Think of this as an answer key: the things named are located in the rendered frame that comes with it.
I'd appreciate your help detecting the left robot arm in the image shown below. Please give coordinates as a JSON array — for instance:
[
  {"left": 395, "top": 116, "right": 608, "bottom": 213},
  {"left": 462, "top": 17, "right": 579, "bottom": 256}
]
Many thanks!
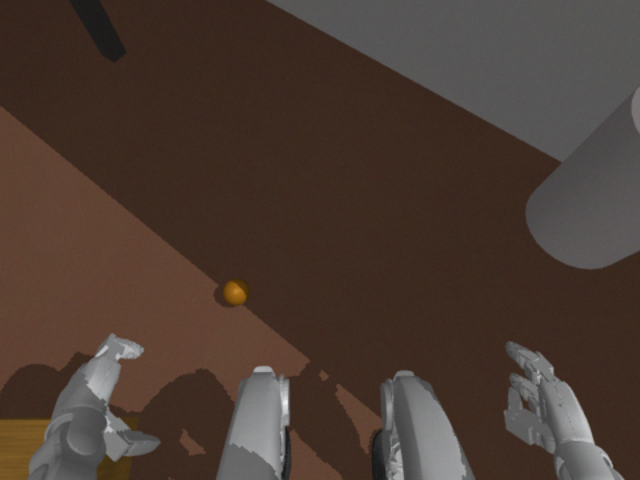
[{"left": 26, "top": 407, "right": 107, "bottom": 480}]

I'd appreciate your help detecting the right robot arm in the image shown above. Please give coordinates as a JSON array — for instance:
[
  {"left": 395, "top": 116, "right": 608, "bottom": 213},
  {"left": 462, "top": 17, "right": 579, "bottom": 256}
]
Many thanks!
[{"left": 554, "top": 441, "right": 624, "bottom": 480}]

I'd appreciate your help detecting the left robot hand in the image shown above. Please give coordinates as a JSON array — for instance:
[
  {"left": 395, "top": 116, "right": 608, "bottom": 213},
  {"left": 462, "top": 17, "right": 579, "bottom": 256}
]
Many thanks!
[{"left": 51, "top": 333, "right": 161, "bottom": 462}]

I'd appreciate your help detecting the right robot hand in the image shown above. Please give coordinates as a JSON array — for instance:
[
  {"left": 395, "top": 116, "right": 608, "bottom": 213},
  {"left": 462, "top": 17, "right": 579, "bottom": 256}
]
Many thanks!
[{"left": 504, "top": 341, "right": 595, "bottom": 456}]

